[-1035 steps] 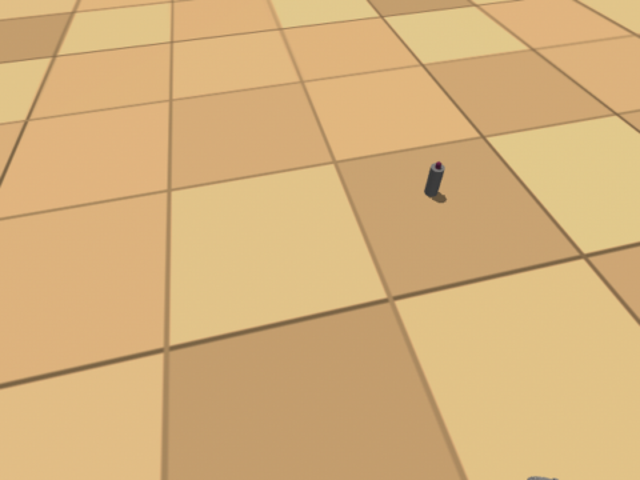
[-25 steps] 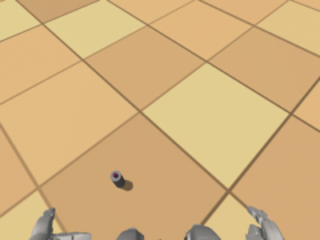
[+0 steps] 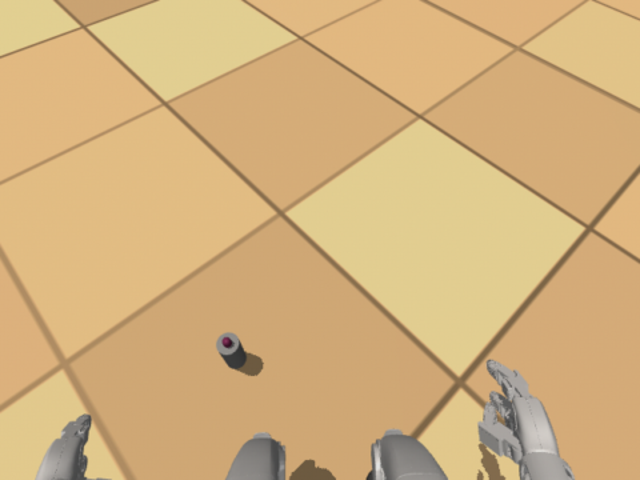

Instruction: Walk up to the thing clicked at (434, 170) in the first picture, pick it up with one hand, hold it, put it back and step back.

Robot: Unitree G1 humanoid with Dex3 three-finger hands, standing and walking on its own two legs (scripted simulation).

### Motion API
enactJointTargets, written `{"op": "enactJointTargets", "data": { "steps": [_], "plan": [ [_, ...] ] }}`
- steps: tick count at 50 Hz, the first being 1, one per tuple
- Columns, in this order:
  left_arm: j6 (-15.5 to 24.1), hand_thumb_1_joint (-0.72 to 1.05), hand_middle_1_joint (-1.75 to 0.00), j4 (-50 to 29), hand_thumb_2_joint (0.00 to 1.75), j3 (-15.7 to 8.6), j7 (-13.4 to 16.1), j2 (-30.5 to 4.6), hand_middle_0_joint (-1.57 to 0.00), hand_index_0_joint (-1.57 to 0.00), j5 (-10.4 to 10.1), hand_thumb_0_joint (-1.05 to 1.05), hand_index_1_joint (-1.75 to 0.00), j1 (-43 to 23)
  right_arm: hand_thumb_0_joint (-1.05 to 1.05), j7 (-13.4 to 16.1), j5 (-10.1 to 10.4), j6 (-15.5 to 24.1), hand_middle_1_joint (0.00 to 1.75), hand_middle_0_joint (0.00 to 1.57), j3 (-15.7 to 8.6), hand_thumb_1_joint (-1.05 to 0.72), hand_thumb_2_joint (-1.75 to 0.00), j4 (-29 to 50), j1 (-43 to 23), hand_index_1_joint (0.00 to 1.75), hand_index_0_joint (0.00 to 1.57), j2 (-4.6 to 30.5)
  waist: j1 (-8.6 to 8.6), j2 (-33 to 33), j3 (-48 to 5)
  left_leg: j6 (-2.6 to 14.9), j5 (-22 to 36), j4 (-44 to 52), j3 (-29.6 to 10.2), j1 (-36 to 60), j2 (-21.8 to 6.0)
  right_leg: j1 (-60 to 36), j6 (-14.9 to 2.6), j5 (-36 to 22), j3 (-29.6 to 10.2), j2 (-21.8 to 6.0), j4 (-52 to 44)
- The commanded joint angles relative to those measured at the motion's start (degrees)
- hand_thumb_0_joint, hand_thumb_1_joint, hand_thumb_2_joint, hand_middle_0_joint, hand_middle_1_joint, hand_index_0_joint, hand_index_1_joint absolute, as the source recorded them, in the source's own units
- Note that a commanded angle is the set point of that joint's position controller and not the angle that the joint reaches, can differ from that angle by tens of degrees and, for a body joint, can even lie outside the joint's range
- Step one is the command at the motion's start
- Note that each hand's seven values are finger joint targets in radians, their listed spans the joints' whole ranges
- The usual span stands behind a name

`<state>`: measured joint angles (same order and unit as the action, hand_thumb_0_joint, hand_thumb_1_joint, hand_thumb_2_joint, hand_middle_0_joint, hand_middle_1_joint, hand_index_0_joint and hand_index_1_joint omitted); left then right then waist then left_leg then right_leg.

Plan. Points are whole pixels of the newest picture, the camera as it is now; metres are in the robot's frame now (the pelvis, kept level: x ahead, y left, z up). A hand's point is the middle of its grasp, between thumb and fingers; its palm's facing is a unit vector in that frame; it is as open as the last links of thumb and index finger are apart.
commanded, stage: go down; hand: left
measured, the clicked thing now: (231, 350) +0.44 +0.24 -0.61
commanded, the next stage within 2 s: none
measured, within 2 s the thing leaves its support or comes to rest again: neither
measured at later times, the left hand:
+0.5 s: hand (101, 430) +0.20 +0.33 -0.17, palm faces +0.23 -0.93 -0.29, open 17.1 cm
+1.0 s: hand (98, 377) +0.29 +0.39 -0.23, palm faces +0.25 -0.96 -0.14, open 17.5 cm
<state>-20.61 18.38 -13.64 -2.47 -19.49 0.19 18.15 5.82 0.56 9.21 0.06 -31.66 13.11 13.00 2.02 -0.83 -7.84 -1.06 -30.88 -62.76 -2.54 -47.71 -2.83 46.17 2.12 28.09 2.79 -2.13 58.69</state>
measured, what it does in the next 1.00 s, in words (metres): lowers itself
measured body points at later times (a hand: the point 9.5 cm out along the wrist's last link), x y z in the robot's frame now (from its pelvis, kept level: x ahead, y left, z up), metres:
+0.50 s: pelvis -0.04 -0.01 -0.08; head +0.10 +0.02 +0.35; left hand +0.18 +0.38 -0.15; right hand +0.14 -0.27 -0.16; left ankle -0.01 +0.12 -0.66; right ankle +0.00 -0.15 -0.66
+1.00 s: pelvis -0.08 -0.01 -0.22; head +0.13 +0.03 +0.18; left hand +0.27 +0.44 -0.22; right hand +0.08 -0.29 -0.33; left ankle -0.01 +0.12 -0.66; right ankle +0.00 -0.15 -0.66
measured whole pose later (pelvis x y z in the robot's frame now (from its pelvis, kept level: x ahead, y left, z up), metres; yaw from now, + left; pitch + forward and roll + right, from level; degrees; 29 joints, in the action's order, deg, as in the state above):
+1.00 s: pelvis -0.08 -0.01 -0.22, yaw -3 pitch +34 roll -5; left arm 18.5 59.6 -46.0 -33.6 -44.4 -8.4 -25.8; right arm 3.2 -2.3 10.4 3.5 -37.8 6.1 19.5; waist 2.8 0.9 -8.2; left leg -2.6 -40.0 -111.2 -6.5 -105.3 -1.8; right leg 103.9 1.1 37.3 2.8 -2.2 107.4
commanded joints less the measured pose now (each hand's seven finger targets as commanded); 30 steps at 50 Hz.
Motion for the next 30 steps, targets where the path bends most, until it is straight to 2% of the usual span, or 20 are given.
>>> {"op": "enactJointTargets", "data": {
  "steps": [1, 2, 3, 4, 5, 9, 10, 13, 14, 15, 16, 20, 21, 22, 23, 24, 25, 27, 29, 30],
  "plan": [
    [2.2, -0.5, -0.05, -7.12, 0.01, -6.42, 0.57, -11.46, -0.08, -0.09, 0.03, 0.0, -0.04, 3.81, 0.0, 1.33, -0.13, 2.98, 0.3, 0.2, -3.79, -0.91, -0.9, 7.4, 0.78, 0.3, 0.2, 8.76, -0.02, -4.37, -11.78, 0.84, 21.74, 7.7, 0.7, 7.11, 1.43, -6.77, -2.98, -16.19, 0.93, 2.39, -4.36],
    [2.68, -0.5, -0.04, -10.05, 0.02, -5.37, 0.33, -10.9, -0.08, -0.09, -0.29, 0.0, -0.04, 2.4, 0.0, 1.15, -0.02, 3.12, 0.3, 0.2, -3.91, -0.91, -0.9, 7.83, 0.43, 0.3, 0.2, 8.91, 0.14, -4.35, -11.31, 0.82, 20.32, 7.88, 0.3, 6.53, 1.33, -5.76, -2.97, -14.72, 1.05, 2.49, -4.02],
    [2.69, -0.5, -0.05, -9.08, 0.02, -6.42, 0.35, -11.59, -0.08, -0.09, -0.21, 0.0, -0.04, 3.6, 0.0, 1.24, -0.09, 3.19, 0.3, 0.2, -3.66, -0.91, -0.9, 7.97, 0.56, 0.3, 0.2, 8.46, -0.34, -4.69, -11.76, 0.86, 21.09, 7.3, 0.59, 6.31, 1.45, -5.97, -2.98, -15.71, 0.83, 2.33, -3.74],
    [3.1, -0.52, -0.05, -10.27, 0.02, -6.19, 0.34, -11.31, -0.08, -0.09, -0.36, 0.0, -0.04, 2.56, 0.0, 1.4, -0.15, 3.35, 0.3, 0.2, -3.91, -0.91, -0.9, 8.27, 0.6, 0.3, 0.2, 8.65, 0.1, -4.47, -11.85, 0.99, 19.94, 6.83, 0.78, 6.29, 1.51, -5.37, -2.88, -15.11, 0.73, 2.43, -3.9],
    [3.29, -0.51, -0.05, -9.33, 0.03, -6.75, 0.25, -11.43, -0.08, -0.09, -0.58, 0.0, -0.05, 3.29, 0.0, 1.41, -0.16, 3.41, 0.3, 0.2, -3.77, -0.91, -0.9, 8.0, 0.7, 0.3, 0.2, 8.64, 0.05, -4.24, -12.79, 0.91, 21.32, 6.54, 0.62, 6.25, 1.39, -5.68, -2.94, -16.11, 0.78, 2.38, -3.27],
    [5.66, -0.49, -0.04, -9.51, 0.02, -7.75, -0.4, -11.59, -0.08, -0.08, -1.42, 0.0, -0.03, 1.74, 0.0, 1.26, -0.21, 4.33, 0.3, 0.2, -3.82, -0.93, -0.9, 8.04, 0.15, 0.3, 0.2, 8.6, 0.0, -4.4, -11.2, 1.09, 16.51, 5.55, 0.38, 2.93, 1.53, -2.23, -2.93, -11.92, 0.78, 2.37, -2.22],
    [6.02, -0.49, -0.04, -6.73, 0.02, -9.13, -0.52, -12.11, -0.08, -0.09, -1.53, 0.0, -0.03, 3.46, 0.0, 1.15, -0.24, 4.47, 0.3, 0.2, -3.78, -0.93, -0.9, 7.96, 0.03, 0.3, 0.2, 8.82, -0.46, -3.93, -10.52, 1.14, 15.09, 5.62, 0.21, 1.92, 1.54, -1.85, -3.04, -10.47, 0.83, 2.38, -1.79],
    [9.28, -0.51, -0.04, -5.99, 0.02, -10.24, -1.12, -14.24, -0.08, -0.08, -1.87, 0.0, -0.04, -3.73, 0.0, 1.03, -0.3, 5.18, 0.3, 0.2, -3.75, -0.94, -0.9, 7.49, -0.16, 0.3, 0.2, 9.01, 0.56, -3.68, -9.3, 1.52, 10.9, 3.43, 0.68, -1.74, 1.6, 1.59, -2.81, -7.72, 0.16, 2.21, -0.63],
    [10.9, -0.5, -0.05, -4.45, 0.03, -10.94, -1.35, -14.59, -0.07, -0.08, -2.04, 0.0, -0.04, -6.36, 0.0, 0.91, -0.37, 5.53, 0.3, 0.2, -3.85, -0.94, -0.91, 7.09, -0.13, 0.3, 0.2, 9.22, 0.97, -3.35, -8.92, 1.61, 9.72, 2.3, 0.86, -3.07, 1.58, 3.09, -2.84, -6.84, -0.08, 2.12, 0.34],
    [12.72, -0.53, -0.04, -2.43, 0.02, -12.43, -1.83, -16.13, -0.08, -0.09, -2.54, 0.0, -0.04, -8.85, 0.0, 0.8, -0.38, 5.86, 0.3, 0.2, -3.88, -0.94, -0.9, 6.25, -0.22, 0.3, 0.2, 9.58, 0.6, -3.58, -9.25, 1.57, 9.44, 1.07, 0.73, -4.59, 1.5, 4.97, -2.89, -6.29, -0.2, 2.06, 2.0],
    [14.66, -0.51, -0.05, -0.53, 0.03, -12.07, -2.67, -15.46, -0.08, -0.09, -2.95, 0.0, -0.05, -10.41, 0.0, 0.52, -0.45, 6.24, 0.3, 0.2, -3.75, -0.96, -0.91, 5.96, -0.64, 0.3, 0.2, 9.58, 0.58, -4.4, -8.67, 1.46, 8.36, -0.1, 0.7, -6.03, 1.47, 7.66, -3.02, -5.18, -0.31, 2.02, 3.96],
    [24.1, -0.45, -0.02, 4.84, 0.03, -16.91, -7.19, -21.62, -0.07, -0.07, -4.9, 0.0, -0.02, -19.9, 0.0, -0.15, -0.53, 7.48, 0.3, 0.2, -3.91, -0.98, -0.91, 4.68, -0.96, 0.3, 0.2, 11.01, 0.03, -4.88, -14.7, 1.97, 5.37, -7.62, 1.31, -12.88, 2.0, 13.94, -3.16, -3.01, -1.82, 1.43, 10.56],
    [26.18, -0.44, -0.01, 7.98, 0.02, -18.22, -8.49, -22.07, -0.06, -0.07, -5.65, 0.0, -0.01, -20.39, 0.0, -0.33, -0.5, 7.62, 0.3, 0.2, -3.68, -0.97, -0.91, 4.33, -0.98, 0.3, 0.2, 11.62, -0.18, -4.61, -16.81, 1.83, 6.19, -8.85, 0.62, -13.91, 1.94, 15.6, -3.22, -3.57, -1.57, 1.43, 13.05],
    [27.98, -0.43, 0.0, 9.9, 0.02, -18.89, -9.83, -22.74, -0.06, -0.06, -6.28, 0.0, 0.0, -20.64, 0.0, -0.47, -0.47, 7.63, 0.3, 0.2, -3.73, -0.96, -0.91, 4.22, -1.25, 0.3, 0.2, 11.96, -0.87, -5.02, -17.16, 1.82, 4.42, -10.07, 0.65, -15.73, 1.94, 17.39, -3.29, -1.8, -2.14, 1.2, 14.11],
    [29.7, -0.44, 0.0, 10.76, 0.01, -20.06, -11.33, -24.47, -0.06, -0.06, -6.66, 0.0, 0.0, -22.17, 0.0, -0.42, -0.42, 7.51, 0.3, 0.2, -3.97, -0.94, -0.91, 4.16, -1.06, 0.3, 0.2, 12.6, -0.88, -5.45, -19.42, 1.76, 3.55, -10.94, 0.31, -16.12, 1.89, 18.66, -3.35, -0.96, -2.26, 1.22, 15.39],
    [31.03, -0.47, -0.01, 13.09, 0.02, -21.32, -12.78, -26.55, -0.06, -0.06, -7.05, 0.0, -0.01, -23.07, 0.0, -0.46, -0.42, 7.22, 0.3, 0.2, -3.83, -0.93, -0.9, 3.94, -0.96, 0.3, 0.2, 13.02, -1.62, -5.82, -20.71, 1.56, 3.45, -11.8, 0.12, -16.88, 1.76, 19.13, -3.37, -0.6, -2.5, 1.15, 16.28],
    [32.55, -0.49, -0.02, 14.12, 0.02, -22.26, -14.32, -27.8, -0.05, -0.06, -7.45, 0.0, -0.01, -24.8, 0.0, -0.43, -0.45, 6.91, 0.3, 0.2, -3.76, -0.91, -0.9, 3.74, -0.8, 0.3, 0.2, 13.53, -1.52, -6.48, -22.59, 1.44, 4.09, -12.87, -0.29, -17.86, 1.85, 20.21, -3.41, -1.19, -2.31, 1.13, 18.02],
    [34.25, -0.54, -0.03, 19.16, 0.02, -25.62, -16.37, -30.32, -0.05, -0.06, -8.19, 0.0, -0.01, -24.09, 0.0, -0.65, -0.41, 6.38, 0.3, 0.2, -3.91, -0.9, -0.89, 3.31, -0.96, 0.3, 0.2, 14.34, -3.05, -5.01, -25.25, 1.37, 5.84, -15.1, -0.32, -19.57, 1.76, 20.89, -3.48, -2.24, -2.13, 1.2, 20.17],
    [36.01, -0.5, -0.03, 22.26, 0.03, -27.06, -18.95, -30.61, -0.04, -0.05, -9.16, 0.0, -0.02, -25.26, 0.0, -1.04, -0.69, 5.7, 0.3, 0.2, -3.75, -0.89, -0.89, 2.35, -0.5, 0.3, 0.2, 15.11, -3.34, -6.0, -28.69, 1.43, 11.56, -18.36, -0.3, -19.68, 1.92, 23.77, -3.87, -6.2, -1.26, 1.4, 23.79],
    [36.96, -0.5, -0.04, 22.9, 0.05, -28.07, -20.02, -32.27, -0.03, -0.05, -9.36, 0.0, -0.03, -27.48, 0.0, -1.08, -0.9, 5.4, 0.3, 0.2, -3.65, -0.89, -0.89, 1.7, -0.33, 0.3, 0.2, 15.4, -3.38, -5.89, -29.65, 1.58, 13.0, -19.69, -0.22, -20.5, 2.01, 24.59, -3.96, -7.13, -0.88, 1.5, 24.98]
  ]
}}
